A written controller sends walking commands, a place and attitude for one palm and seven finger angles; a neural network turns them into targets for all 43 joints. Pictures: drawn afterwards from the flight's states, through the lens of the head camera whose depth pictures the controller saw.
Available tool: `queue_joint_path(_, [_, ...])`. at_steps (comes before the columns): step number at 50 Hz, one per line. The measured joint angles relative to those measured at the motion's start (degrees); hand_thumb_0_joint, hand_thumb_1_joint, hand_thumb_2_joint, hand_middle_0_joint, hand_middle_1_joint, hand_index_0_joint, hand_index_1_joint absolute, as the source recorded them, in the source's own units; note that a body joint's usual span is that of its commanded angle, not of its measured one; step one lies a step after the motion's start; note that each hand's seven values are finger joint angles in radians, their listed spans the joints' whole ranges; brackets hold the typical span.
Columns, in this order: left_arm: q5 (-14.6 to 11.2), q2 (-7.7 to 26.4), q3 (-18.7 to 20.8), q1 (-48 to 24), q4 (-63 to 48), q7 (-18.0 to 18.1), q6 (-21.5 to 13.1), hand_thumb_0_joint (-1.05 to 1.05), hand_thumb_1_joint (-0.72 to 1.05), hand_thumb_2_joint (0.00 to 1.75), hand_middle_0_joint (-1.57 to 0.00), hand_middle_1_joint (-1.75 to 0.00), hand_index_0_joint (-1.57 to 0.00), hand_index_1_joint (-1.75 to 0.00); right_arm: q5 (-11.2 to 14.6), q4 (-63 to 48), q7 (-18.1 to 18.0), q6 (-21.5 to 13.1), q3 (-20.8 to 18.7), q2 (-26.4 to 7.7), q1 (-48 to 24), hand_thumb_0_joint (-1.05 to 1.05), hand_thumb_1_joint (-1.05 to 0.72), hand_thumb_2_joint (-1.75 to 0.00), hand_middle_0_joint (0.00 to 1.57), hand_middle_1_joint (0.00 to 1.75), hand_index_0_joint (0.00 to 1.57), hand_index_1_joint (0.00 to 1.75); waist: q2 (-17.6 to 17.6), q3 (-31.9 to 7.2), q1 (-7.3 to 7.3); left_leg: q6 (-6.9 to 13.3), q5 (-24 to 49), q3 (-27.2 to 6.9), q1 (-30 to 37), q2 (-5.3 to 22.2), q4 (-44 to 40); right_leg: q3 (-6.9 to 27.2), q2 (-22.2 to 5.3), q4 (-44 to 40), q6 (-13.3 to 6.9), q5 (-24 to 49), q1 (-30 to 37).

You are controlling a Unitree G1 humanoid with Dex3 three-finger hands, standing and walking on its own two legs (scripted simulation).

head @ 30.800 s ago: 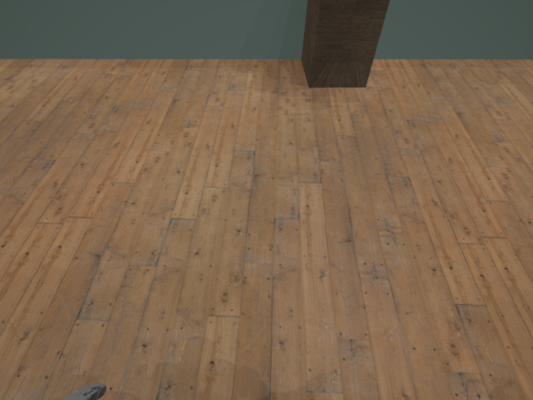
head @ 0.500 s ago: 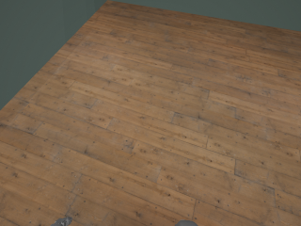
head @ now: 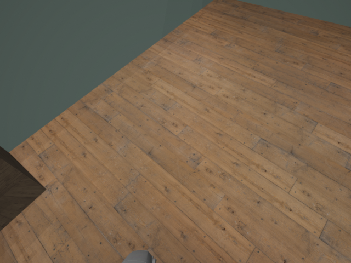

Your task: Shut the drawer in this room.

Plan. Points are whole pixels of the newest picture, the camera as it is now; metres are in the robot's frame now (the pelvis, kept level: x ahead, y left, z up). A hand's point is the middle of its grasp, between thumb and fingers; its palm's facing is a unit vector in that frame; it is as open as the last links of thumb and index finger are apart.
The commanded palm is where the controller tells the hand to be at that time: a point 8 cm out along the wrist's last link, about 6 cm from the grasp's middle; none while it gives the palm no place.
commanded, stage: turn to face it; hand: left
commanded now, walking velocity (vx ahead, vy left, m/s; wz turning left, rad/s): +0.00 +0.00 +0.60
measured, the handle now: out of the picture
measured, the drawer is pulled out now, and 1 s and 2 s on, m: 0.24 0.24 0.24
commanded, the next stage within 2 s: take the last steps up to it in 1.50 s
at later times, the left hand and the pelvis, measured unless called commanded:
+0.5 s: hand out of the picture +0.03 +0.26 -0.16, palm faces +0.30 -0.92 -0.26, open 7.4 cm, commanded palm none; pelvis -0.01 +0.03 -0.01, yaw +17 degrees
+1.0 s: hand out of the picture -0.08 +0.21 -0.17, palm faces +0.58 -0.77 -0.26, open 7.4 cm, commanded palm none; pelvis -0.02 +0.00 -0.01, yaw +37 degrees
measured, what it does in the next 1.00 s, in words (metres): steps on the spot, turning left: left foot, then right foot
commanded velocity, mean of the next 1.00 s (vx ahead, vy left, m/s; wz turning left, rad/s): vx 0.00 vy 0.00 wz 0.60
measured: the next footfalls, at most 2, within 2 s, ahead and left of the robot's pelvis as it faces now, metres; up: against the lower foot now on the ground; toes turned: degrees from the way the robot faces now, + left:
left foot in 0.16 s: +0.00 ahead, +0.15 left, +0.00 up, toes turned +11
right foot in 0.60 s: +0.08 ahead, -0.09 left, +0.00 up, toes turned +18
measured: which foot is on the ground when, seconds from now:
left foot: up 0.00-0.14, down 0.16-0.60, up 0.62-1.00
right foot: down 0.00-0.16, up 0.18-0.58, down 0.60-1.00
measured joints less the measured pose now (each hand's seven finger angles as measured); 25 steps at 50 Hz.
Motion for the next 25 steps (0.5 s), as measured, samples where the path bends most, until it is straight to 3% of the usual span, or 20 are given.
queue_joint_path(5, [0.21, 2.24, 0.88, 1.78, 1.54, -0.04, 0.57, 0.00, 0.90, 0.90, -0.20, -0.30, -0.20, -0.30, 0.51, -1.12, -0.07, -0.94, 1.16, 0.76, -3.69, 0.01, -0.91, -0.90, 0.19, 0.30, 0.19, 0.29, -1.14, 0.61, 1.95, 1.32, -0.92, 3.39, 5.57, -0.61, -12.03, -3.14, -1.92, 2.54, 1.24, -1.00, -1.16])
queue_joint_path(7, [0.06, 3.51, 1.50, 2.48, 2.28, -0.07, 0.93, 0.00, 0.90, 0.90, -0.20, -0.30, -0.20, -0.30, 0.54, -2.15, 0.03, -1.76, 1.54, 1.07, -4.62, 0.01, -0.91, -0.90, 0.19, 0.30, 0.19, 0.29, -1.76, 0.33, 2.33, 2.08, 3.68, 5.02, 8.88, -1.04, -20.07, -4.42, -2.93, 5.20, 2.15, -2.24, -2.18])
queue_joint_path(8, [-0.14, 4.09, 1.83, 3.07, 2.41, -0.15, 1.22, 0.00, 0.90, 0.90, -0.20, -0.30, -0.20, -0.30, 0.45, -2.86, 0.15, -2.41, 1.69, 0.97, -4.76, 0.01, -0.91, -0.90, 0.19, 0.30, 0.19, 0.29, -1.65, -0.25, 2.36, 3.88, 7.03, 5.09, 10.38, -0.97, -24.01, -4.76, -3.28, 7.90, 2.71, -3.29, -3.47])
queue_joint_path(9, [-0.29, 5.01, 2.18, 2.84, 2.86, -0.18, 1.79, 0.00, 0.90, 0.90, -0.20, -0.30, -0.20, -0.30, 0.36, -3.20, 0.09, -3.02, 1.64, 1.45, -5.16, 0.01, -0.91, -0.90, 0.20, 0.30, 0.20, 0.29, -2.66, -0.09, 2.48, 5.50, 6.96, 4.92, 9.80, -1.69, -23.32, -2.92, -3.73, 12.26, 3.71, -7.57, -5.27])
queue_joint_path(11, [-0.26, 6.23, 2.58, 1.89, 3.67, 0.11, 3.32, 0.00, 0.91, 0.90, -0.20, -0.30, -0.20, -0.30, 0.35, -3.68, -0.15, -3.76, 1.98, 2.23, -5.32, 0.01, -0.91, -0.90, 0.20, 0.30, 0.20, 0.29, -3.52, 0.23, 2.90, 6.74, 5.71, 4.01, 9.17, -2.26, -21.53, 2.23, -2.28, 22.15, 5.03, -13.65, -9.16])
queue_joint_path(15, [-0.46, 6.50, 2.94, -0.23, 3.61, -0.17, 3.87, 0.00, 0.91, 0.90, -0.20, -0.30, -0.20, -0.30, 0.13, -3.87, -0.94, -3.82, 2.40, 2.94, -4.08, 0.01, -0.91, -0.90, 0.20, 0.30, 0.20, 0.29, -2.76, -0.04, 2.63, 6.76, 7.44, 1.11, 10.41, -2.63, -24.40, 7.50, 0.27, 32.52, 6.35, -10.38, -14.19])
queue_joint_path(19, [-0.52, 5.84, 2.65, -2.26, 1.83, -0.45, 3.36, 0.00, 0.91, 0.90, -0.20, -0.30, -0.20, -0.30, 0.06, -3.59, -0.91, -3.59, 2.60, 3.43, -2.45, 0.01, -0.90, -0.90, 0.20, 0.30, 0.20, 0.29, -2.21, -0.36, 2.03, 6.93, 9.53, -1.29, 11.10, -3.46, -27.15, 10.03, 1.10, 31.49, 6.99, -7.35, -15.45])
queue_joint_path(25, [-0.76, 4.07, 1.90, -5.52, -0.55, -0.43, 2.92, 0.00, 0.91, 0.90, -0.20, -0.30, -0.20, -0.30, -0.22, -3.16, -0.76, -3.15, 2.07, 3.80, 0.23, 0.01, -0.90, -0.90, 0.20, 0.30, 0.20, 0.30, -0.87, -0.44, -0.05, 6.04, 10.21, -4.83, 9.72, -4.43, -26.91, 11.17, 3.13, 21.66, 6.99, -8.13, -12.53])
